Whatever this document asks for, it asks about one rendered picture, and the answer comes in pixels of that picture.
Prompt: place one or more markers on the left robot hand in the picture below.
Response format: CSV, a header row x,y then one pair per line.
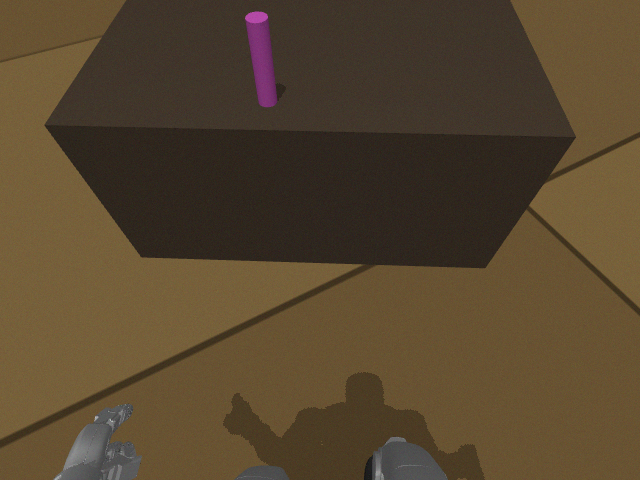
x,y
116,460

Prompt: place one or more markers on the can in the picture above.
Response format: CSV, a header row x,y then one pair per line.
x,y
258,31

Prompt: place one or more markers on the left robot arm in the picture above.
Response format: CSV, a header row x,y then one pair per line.
x,y
80,472

